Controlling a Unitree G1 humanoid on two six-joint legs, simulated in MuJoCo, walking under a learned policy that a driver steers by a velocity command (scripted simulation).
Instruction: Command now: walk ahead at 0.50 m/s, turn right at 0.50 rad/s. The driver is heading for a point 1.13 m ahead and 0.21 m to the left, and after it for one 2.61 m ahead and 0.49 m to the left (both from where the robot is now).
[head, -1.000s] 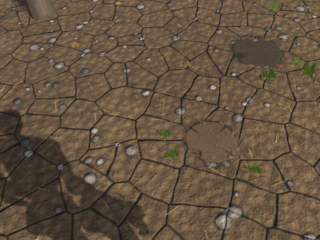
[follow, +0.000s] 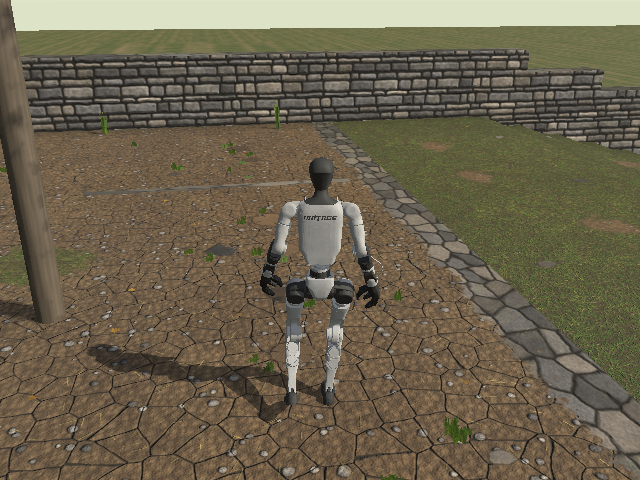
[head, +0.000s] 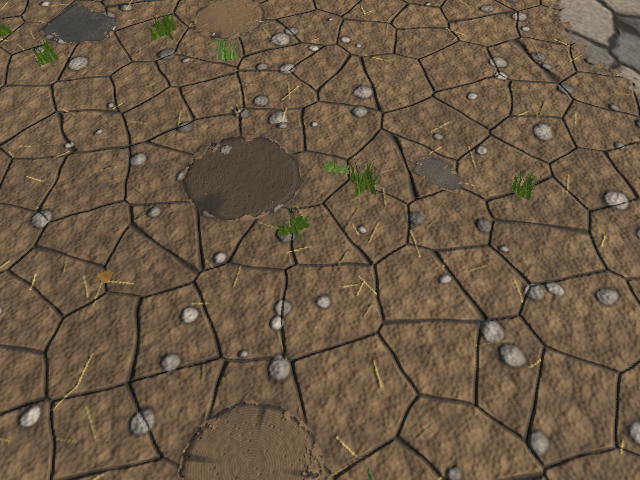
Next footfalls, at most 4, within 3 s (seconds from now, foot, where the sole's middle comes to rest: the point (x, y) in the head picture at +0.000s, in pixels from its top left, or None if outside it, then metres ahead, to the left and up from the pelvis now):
0.42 left None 0.42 0.11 -0.77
0.96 right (379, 367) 0.68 -0.11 -0.77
1.50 left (273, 281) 0.92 0.12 -0.77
2.02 right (279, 176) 1.27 0.11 -0.77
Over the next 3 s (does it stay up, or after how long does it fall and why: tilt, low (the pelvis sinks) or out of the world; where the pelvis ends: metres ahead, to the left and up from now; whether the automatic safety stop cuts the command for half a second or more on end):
stays up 1.51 0.32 -0.01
